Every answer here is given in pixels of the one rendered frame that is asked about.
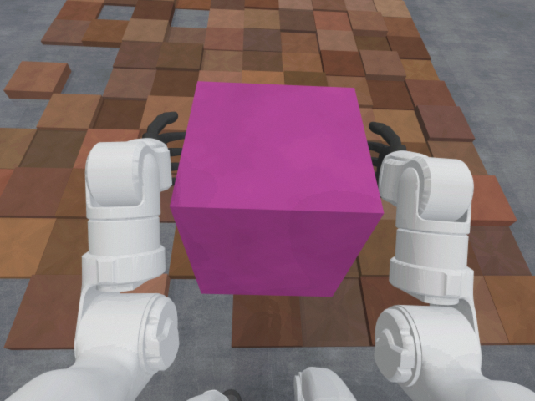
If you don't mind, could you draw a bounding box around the left robot upper arm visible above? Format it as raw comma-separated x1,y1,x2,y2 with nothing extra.
4,293,179,401

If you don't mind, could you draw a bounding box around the carton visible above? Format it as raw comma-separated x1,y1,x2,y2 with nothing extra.
170,81,384,297

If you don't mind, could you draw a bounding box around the robot right forearm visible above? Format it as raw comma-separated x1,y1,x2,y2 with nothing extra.
379,150,482,367

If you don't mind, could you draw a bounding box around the robot left shin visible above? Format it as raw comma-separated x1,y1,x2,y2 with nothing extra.
203,390,227,398

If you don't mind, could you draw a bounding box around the right robot hand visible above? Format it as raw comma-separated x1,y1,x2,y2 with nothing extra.
367,122,406,198

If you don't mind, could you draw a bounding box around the left robot hand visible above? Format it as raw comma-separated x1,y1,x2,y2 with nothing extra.
142,112,186,185

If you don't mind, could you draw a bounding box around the right robot upper arm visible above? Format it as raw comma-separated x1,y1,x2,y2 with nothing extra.
374,305,535,401

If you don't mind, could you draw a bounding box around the right robot thigh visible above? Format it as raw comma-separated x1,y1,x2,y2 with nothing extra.
293,368,357,401

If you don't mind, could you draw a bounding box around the robot left forearm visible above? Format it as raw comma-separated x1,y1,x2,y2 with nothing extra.
74,138,172,359

